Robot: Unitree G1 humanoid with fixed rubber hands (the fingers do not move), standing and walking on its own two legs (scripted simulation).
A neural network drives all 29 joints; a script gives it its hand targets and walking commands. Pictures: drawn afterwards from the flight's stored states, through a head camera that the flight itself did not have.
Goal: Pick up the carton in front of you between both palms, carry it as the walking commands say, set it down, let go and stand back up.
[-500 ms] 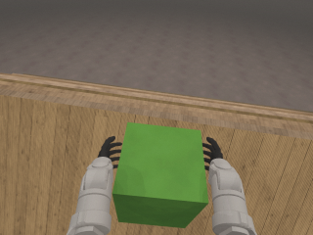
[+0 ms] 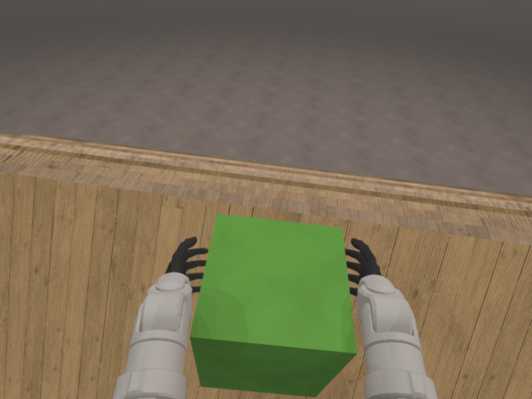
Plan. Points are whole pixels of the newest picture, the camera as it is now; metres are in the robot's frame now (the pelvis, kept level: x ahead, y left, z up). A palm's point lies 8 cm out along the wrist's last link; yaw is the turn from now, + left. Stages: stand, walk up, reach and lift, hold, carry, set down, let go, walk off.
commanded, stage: reach and lift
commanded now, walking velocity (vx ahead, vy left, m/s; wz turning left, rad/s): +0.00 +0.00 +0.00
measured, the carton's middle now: (268, 310) +0.29 +0.00 -0.05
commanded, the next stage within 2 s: hold in 0.18 s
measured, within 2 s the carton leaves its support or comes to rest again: neither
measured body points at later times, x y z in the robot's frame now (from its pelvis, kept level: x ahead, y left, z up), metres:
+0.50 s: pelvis -0.01 +0.00 +0.00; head -0.06 +0.00 +0.45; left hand +0.29 +0.15 +0.04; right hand +0.29 -0.15 +0.05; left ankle +0.02 +0.12 -0.74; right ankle +0.00 -0.12 -0.74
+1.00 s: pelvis -0.01 +0.00 +0.00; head -0.06 +0.00 +0.45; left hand +0.29 +0.15 +0.04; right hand +0.30 -0.15 +0.05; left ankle +0.02 +0.12 -0.74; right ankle +0.00 -0.12 -0.74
